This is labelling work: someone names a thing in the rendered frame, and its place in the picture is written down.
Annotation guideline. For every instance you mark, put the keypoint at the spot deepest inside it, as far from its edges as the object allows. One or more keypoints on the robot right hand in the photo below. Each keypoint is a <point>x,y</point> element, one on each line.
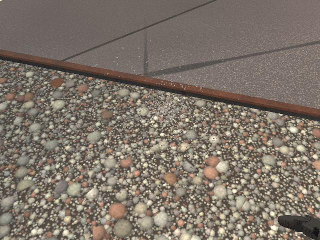
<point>309,225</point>

